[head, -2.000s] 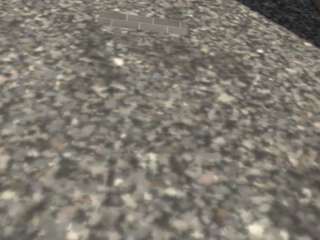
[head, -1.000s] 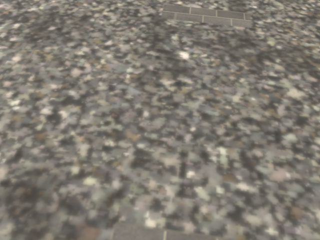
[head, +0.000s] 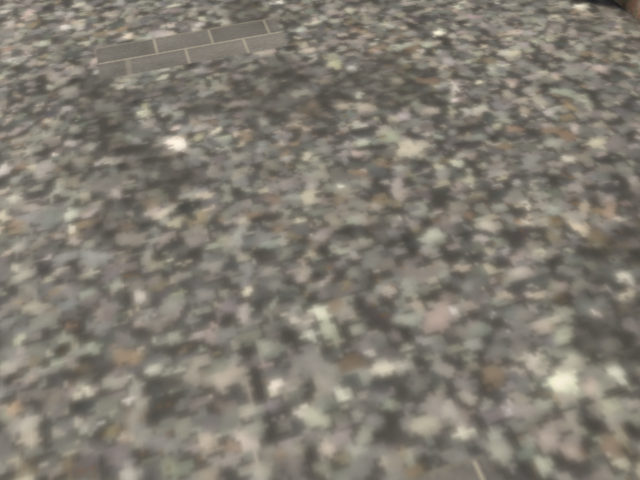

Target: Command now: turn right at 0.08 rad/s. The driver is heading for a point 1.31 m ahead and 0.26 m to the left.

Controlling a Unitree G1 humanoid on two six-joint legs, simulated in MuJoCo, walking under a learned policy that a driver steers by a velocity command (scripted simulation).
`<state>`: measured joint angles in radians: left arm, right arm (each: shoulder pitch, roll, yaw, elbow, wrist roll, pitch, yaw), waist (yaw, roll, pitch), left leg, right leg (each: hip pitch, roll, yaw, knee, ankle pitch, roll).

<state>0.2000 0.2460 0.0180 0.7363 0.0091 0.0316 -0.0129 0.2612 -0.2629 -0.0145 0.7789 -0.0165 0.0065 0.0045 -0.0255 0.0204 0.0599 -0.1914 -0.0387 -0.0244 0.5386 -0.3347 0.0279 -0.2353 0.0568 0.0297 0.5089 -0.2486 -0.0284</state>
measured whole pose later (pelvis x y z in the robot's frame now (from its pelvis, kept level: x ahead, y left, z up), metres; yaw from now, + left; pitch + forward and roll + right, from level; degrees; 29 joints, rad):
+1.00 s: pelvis +0.21 -0.07 +0.01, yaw +1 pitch +0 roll +1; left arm 0.41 0.17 0.02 1.03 0.00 -0.10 0.01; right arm 0.17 -0.25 -0.07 0.95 -0.03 -0.02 0.04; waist 0.00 0.05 0.05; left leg -0.59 0.01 -0.02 1.01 -0.16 0.06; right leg 0.00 0.06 -0.04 0.28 -0.27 -0.08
